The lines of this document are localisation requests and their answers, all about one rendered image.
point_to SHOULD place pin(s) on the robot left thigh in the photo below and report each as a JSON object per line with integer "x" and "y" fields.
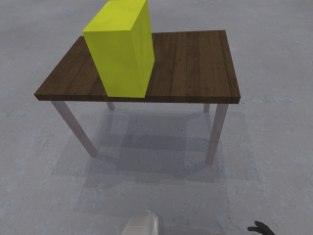
{"x": 142, "y": 223}

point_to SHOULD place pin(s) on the right robot hand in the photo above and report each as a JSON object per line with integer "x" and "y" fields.
{"x": 261, "y": 228}

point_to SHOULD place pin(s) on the carton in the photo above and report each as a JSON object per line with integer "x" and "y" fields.
{"x": 120, "y": 42}

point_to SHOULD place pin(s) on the table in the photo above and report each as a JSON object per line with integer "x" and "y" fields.
{"x": 191, "y": 67}

